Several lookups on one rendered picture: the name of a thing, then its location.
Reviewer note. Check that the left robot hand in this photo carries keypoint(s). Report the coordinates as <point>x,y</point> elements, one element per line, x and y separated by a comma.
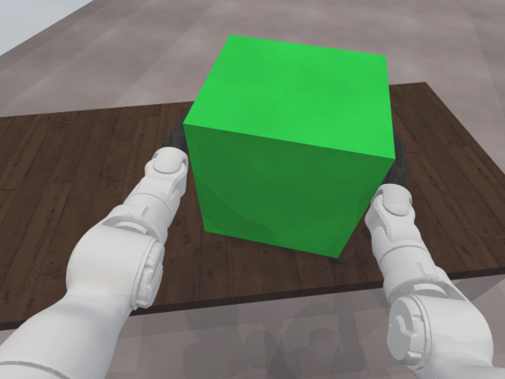
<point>177,136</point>

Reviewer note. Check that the carton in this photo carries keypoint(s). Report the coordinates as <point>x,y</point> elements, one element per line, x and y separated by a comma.
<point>290,142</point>

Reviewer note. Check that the robot right upper arm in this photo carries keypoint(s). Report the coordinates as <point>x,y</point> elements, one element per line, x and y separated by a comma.
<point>441,338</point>

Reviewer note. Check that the right robot hand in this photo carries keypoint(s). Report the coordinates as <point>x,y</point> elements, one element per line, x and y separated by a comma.
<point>397,173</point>

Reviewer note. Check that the table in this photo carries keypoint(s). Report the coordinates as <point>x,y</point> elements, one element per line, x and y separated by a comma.
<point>62,173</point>

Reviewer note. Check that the robot left upper arm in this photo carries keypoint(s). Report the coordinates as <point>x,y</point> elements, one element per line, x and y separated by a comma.
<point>115,271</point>

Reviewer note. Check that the right robot forearm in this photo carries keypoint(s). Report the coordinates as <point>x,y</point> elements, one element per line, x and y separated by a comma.
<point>401,254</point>

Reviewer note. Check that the left robot forearm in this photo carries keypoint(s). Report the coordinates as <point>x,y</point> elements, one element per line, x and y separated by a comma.
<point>151,206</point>

